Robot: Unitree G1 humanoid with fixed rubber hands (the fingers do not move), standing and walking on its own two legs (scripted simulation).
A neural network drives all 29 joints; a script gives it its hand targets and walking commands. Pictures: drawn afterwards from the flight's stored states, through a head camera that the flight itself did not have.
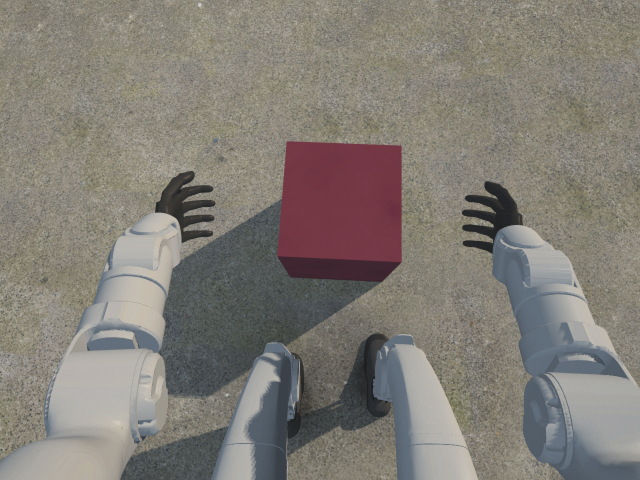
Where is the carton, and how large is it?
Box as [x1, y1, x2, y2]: [277, 141, 401, 281]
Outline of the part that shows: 287,141 277,256 289,275 292,277 382,281 401,261 401,146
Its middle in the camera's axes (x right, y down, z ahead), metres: +0.05 -0.04 +0.97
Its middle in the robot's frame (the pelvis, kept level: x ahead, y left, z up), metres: +0.55 -0.02 -0.53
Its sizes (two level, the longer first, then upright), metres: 0.265 0.258 0.296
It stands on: the floor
